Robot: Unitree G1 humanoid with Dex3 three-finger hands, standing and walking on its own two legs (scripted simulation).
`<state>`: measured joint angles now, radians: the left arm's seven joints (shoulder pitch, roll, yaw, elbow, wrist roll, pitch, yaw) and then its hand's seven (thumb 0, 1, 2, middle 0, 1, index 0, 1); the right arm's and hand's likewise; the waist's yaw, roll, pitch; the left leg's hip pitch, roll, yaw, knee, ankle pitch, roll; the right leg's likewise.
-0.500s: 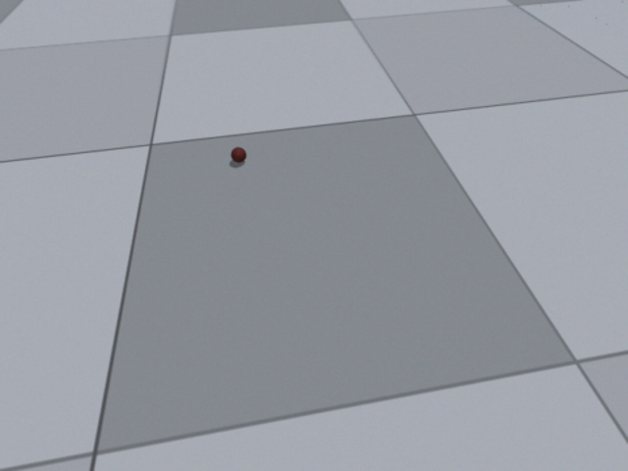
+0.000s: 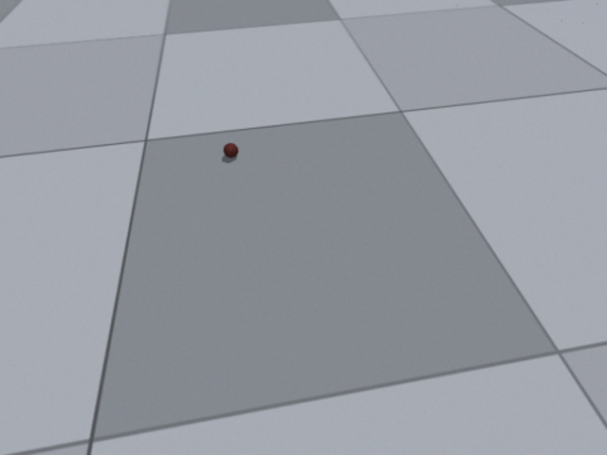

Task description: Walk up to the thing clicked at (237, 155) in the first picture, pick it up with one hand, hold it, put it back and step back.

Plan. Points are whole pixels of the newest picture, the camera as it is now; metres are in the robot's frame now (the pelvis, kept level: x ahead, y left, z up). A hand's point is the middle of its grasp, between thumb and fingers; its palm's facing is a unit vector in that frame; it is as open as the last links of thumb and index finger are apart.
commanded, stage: stand
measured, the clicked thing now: (230, 150) +1.68 +0.40 -0.74
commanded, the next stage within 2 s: walk up in 0.62 s
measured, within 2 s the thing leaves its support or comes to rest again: neither
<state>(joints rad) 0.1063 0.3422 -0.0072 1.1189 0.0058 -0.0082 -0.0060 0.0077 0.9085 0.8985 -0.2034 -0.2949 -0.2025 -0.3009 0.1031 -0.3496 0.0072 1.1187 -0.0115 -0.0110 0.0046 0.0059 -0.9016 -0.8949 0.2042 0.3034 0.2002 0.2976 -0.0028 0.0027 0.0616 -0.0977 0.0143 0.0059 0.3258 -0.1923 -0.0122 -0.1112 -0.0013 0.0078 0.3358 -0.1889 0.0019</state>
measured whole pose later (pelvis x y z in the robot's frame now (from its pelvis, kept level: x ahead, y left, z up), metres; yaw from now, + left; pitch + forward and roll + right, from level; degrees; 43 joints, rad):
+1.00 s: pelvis -0.02 -0.04 -0.01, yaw +16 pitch -2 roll +1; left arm 0.13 0.37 0.06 0.85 0.04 0.01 -0.02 0.01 0.91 0.90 -0.20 -0.30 -0.20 -0.30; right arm 0.21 -0.44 -0.09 0.83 -0.04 0.05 0.02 0.01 -0.90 -0.89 0.20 0.30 0.20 0.30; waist -0.01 0.02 0.15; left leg -0.46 -0.01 -0.04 1.04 -0.41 -0.02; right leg -0.19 -0.03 -0.08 0.51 -0.30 -0.04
